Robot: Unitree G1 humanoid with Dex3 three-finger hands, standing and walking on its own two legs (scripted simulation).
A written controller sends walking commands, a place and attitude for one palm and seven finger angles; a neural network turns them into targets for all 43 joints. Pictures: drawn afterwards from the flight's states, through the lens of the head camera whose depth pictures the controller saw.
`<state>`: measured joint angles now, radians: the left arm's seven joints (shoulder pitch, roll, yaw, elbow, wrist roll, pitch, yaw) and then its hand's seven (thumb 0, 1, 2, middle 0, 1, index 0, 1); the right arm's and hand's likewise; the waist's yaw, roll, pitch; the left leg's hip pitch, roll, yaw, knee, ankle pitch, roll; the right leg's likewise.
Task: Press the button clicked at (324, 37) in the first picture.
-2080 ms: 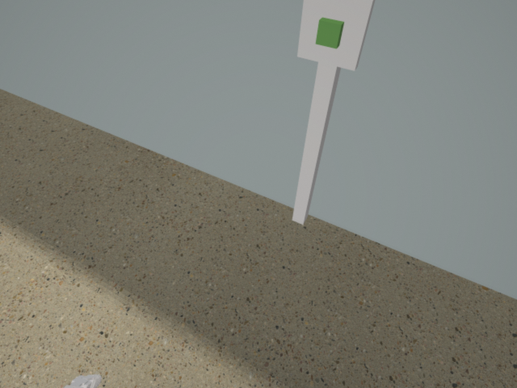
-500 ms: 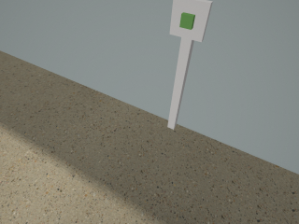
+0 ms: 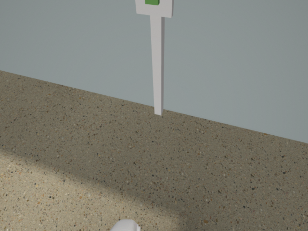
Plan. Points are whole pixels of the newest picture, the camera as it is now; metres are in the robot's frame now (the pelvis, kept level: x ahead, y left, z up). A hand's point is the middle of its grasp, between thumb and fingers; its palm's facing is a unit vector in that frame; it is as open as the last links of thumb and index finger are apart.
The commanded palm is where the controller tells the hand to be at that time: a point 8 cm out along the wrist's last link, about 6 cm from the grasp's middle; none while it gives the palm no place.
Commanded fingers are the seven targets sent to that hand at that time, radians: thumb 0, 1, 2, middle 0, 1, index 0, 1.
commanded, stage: turn to face it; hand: left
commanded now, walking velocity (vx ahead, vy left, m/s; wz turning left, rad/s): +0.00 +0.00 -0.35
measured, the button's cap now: out of the picture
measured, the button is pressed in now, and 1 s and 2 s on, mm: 0 0 0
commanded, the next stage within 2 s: take the last steps up to it in 0.32 s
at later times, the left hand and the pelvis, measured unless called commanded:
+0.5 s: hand out of the picture +0.07 +0.25 -0.16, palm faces -0.14 -0.97 -0.22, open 7.4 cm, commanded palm none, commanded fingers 0.00 0.90 0.90 -0.20 -0.30 -0.20 -0.30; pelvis -0.03 +0.05 +0.01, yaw -11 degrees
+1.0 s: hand out of the picture +0.01 +0.26 -0.19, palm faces -0.10 -0.98 -0.14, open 7.4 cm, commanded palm none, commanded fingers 0.00 0.90 0.90 -0.20 -0.30 -0.20 -0.30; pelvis +0.07 +0.08 -0.01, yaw -11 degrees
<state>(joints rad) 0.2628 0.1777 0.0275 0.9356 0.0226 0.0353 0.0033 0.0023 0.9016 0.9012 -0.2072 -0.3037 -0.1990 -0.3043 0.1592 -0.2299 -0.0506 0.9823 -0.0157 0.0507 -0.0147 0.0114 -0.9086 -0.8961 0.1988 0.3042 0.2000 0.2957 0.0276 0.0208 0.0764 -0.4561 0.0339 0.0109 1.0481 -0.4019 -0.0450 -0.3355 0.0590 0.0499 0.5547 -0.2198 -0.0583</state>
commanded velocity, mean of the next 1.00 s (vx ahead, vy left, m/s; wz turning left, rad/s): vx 0.18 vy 0.04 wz -0.10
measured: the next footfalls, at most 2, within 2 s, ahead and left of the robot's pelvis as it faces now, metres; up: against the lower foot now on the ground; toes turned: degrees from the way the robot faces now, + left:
left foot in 0.26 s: +0.01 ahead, +0.16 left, +0.00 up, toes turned -5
right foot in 0.60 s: -0.03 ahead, -0.09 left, +0.00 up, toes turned -16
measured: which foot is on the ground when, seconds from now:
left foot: up 0.00-0.24, down 0.26-0.62, up 0.64-0.98, down 1.00-1.00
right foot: down 0.00-0.26, up 0.28-0.58, down 0.60-1.00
